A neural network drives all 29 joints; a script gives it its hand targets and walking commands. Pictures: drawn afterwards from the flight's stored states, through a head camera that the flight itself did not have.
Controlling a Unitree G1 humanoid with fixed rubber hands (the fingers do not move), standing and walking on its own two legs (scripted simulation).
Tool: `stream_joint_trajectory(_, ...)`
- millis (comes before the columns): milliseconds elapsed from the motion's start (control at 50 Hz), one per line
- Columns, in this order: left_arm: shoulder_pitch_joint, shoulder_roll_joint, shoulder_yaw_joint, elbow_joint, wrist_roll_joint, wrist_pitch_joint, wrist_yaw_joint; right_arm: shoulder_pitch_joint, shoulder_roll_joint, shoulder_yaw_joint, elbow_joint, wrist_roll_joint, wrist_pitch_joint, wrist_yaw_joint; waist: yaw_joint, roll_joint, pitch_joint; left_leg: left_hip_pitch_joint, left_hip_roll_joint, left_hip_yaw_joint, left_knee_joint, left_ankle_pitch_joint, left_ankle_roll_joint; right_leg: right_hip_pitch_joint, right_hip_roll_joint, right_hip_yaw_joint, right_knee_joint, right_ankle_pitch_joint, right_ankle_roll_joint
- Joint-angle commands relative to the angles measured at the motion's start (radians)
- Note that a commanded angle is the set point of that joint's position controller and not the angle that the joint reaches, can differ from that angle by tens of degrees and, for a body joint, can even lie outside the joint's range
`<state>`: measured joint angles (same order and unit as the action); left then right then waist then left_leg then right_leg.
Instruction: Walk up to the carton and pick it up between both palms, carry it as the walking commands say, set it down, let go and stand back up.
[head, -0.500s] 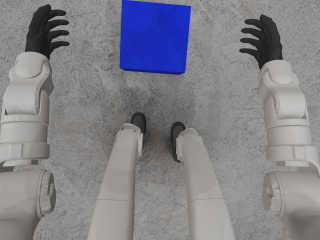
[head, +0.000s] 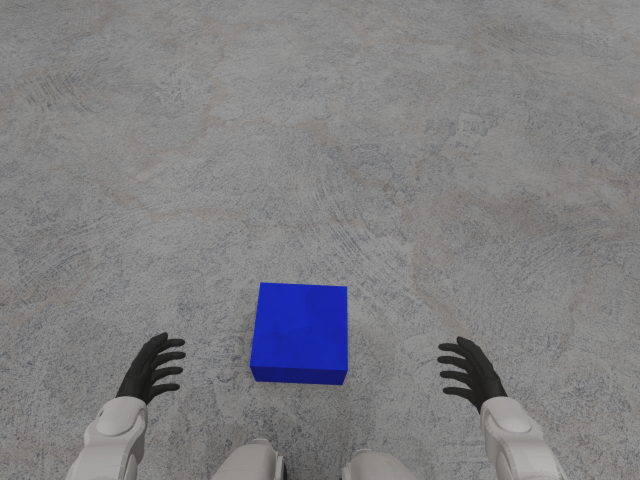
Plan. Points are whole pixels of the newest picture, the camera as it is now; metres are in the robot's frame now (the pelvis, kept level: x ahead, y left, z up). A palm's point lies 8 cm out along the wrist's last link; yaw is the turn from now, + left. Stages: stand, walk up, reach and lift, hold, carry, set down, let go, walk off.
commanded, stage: let go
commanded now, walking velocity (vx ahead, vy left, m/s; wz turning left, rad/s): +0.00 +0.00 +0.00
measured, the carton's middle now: (301, 334) +0.51 +0.02 -0.66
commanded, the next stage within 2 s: stand in 0.50 s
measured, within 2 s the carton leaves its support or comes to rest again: neither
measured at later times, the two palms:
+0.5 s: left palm (122, 403) +0.21 +0.23 -0.04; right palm (494, 405) +0.20 -0.22 -0.05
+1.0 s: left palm (79, 440) +0.17 +0.28 -0.06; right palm (556, 419) +0.18 -0.29 -0.05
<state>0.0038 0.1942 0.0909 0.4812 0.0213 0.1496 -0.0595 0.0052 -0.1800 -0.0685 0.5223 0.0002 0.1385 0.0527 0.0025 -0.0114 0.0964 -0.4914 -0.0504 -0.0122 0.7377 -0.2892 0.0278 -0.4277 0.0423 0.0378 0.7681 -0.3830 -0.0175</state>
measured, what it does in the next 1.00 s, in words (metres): shifts its weight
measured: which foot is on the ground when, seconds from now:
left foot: down 0.00-1.00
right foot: down 0.00-1.00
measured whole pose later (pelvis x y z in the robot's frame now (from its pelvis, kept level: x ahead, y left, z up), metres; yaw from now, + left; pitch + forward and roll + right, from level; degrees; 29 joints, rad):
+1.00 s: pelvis +0.08 +0.00 +0.02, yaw -1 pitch -3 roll +0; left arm 0.37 0.30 0.05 0.75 0.04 -0.01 0.00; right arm 0.30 -0.32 -0.07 0.76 -0.03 -0.02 -0.01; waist 0.00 -0.01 -0.22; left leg -0.15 -0.05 0.00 0.53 -0.33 0.04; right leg -0.07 0.04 0.06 0.50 -0.38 -0.02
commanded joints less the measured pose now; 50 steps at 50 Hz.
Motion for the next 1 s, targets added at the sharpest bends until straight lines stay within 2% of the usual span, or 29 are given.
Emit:
stream_joint_trajectory(0, -0.024, 0.127, 0.031, -0.194, 0.029, -0.051, -0.016, 0.013, -0.111, -0.016, -0.213, -0.025, -0.065, -0.006, -0.011, -0.057, -0.102, 0.553, 0.003, 0.011, -0.187, 0.011, -0.046, -0.128, -0.097, 0.004, -0.429, -0.119, -0.034)
stream_joint_trajectory(60, 0.01, 0.131, 0.018, -0.25, 0.032, -0.063, -0.013, 0.058, -0.116, -0.011, -0.27, -0.023, -0.08, -0.001, -0.003, -0.038, -0.083, 0.619, 0.001, 0.007, -0.209, 0.071, -0.047, -0.063, -0.094, 0.008, -0.44, -0.037, -0.031)
stream_joint_trajectory(140, 0.088, 0.133, 0.013, -0.281, 0.037, -0.056, -0.002, 0.116, -0.122, -0.007, -0.28, -0.02, -0.072, 0.012, 0.014, 0.005, -0.032, 0.648, 0.007, 0.006, -0.251, 0.1, -0.056, 0.031, -0.077, 0.005, -0.449, -0.003, -0.027)
stream_joint_trajectory(260, 0.123, 0.112, 0.008, -0.289, 0.026, -0.032, -0.002, 0.133, -0.12, -0.032, -0.277, -0.025, -0.04, 0.029, -0.002, 0.034, -0.042, 0.623, 0.03, -0.001, -0.295, 0.117, -0.059, 0.167, -0.035, -0.02, -0.42, 0.075, -0.003)
stream_joint_trajectory(400, 0.167, 0.108, -0.008, -0.263, 0.02, -0.024, 0.007, 0.167, -0.127, -0.029, -0.234, -0.024, -0.028, 0.026, -0.01, 0.031, -0.065, 0.633, 0.036, -0.032, -0.273, 0.316, -0.061, 0.2, -0.01, -0.024, -0.38, 0.231, 0.009)
stream_joint_trajectory(480, 0.182, 0.108, -0.007, -0.24, 0.006, 0.002, 0.025, 0.18, -0.144, -0.018, -0.215, -0.021, -0.029, 0.007, -0.016, 0.026, -0.082, 0.639, 0.035, -0.047, -0.254, 0.445, -0.065, 0.194, 0.005, -0.009, -0.369, 0.318, 0.011)
stream_joint_trajectory(500, 0.229, 0.234, 0.026, -0.079, -0.019, -0.053, 0.054, 0.198, -0.26, -0.053, -0.061, -0.009, -0.072, -0.03, 0.0, 0.001, -0.301, 0.498, 0.14, -0.079, -0.26, 0.544, -0.017, 0.259, -0.067, -0.002, -0.286, 0.445, 0.047)
stream_joint_trajectory(540, 0.231, 0.246, 0.019, -0.043, -0.004, -0.094, 0.07, 0.181, -0.288, -0.062, -0.04, -0.018, -0.106, -0.043, -0.002, 0.001, -0.304, 0.47, 0.142, -0.106, -0.269, 0.512, 0.011, 0.298, -0.082, 0.035, -0.286, 0.462, 0.048)
stream_joint_trajectory(620, 0.245, 0.244, 0.0, 0.021, 0.005, -0.139, 0.071, 0.18, -0.261, -0.04, 0.017, -0.021, -0.143, -0.046, -0.001, -0.037, -0.265, 0.443, 0.129, -0.059, -0.243, 0.612, 0.004, 0.285, -0.102, 0.034, -0.31, 0.595, 0.027)
stream_joint_trajectory(720, 0.244, 0.251, 0.002, 0.082, 0.013, -0.162, 0.069, 0.188, -0.269, -0.037, 0.078, -0.025, -0.171, -0.053, -0.005, -0.007, -0.217, 0.41, 0.13, -0.056, -0.235, 0.66, 0.007, 0.262, -0.11, 0.036, -0.304, 0.661, 0.014)
stream_joint_trajectory(840, 0.266, 0.277, 0.008, 0.12, 0.022, -0.18, 0.07, 0.19, -0.293, -0.043, 0.113, -0.028, -0.187, -0.066, -0.008, 0.021, -0.115, 0.355, 0.13, -0.072, -0.26, 0.565, 0.006, 0.209, -0.109, 0.063, -0.334, 0.601, 0.0)
stream_joint_trajectory(980, 0.268, 0.306, 0.012, 0.157, 0.023, -0.201, 0.071, 0.177, -0.319, -0.037, 0.152, -0.03, -0.199, -0.069, -0.009, 0.022, -0.035, 0.292, 0.133, -0.105, -0.321, 0.304, 0.011, 0.164, -0.109, 0.11, -0.396, 0.386, -0.015)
